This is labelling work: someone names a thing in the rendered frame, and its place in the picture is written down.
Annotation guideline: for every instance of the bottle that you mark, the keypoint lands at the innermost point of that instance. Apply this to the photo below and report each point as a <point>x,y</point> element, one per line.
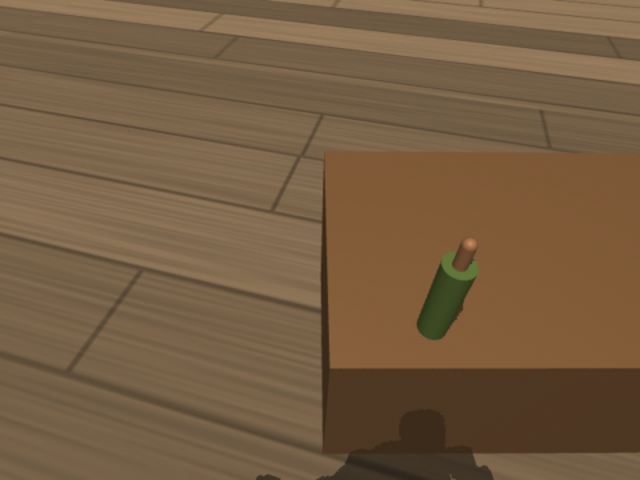
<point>455,276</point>

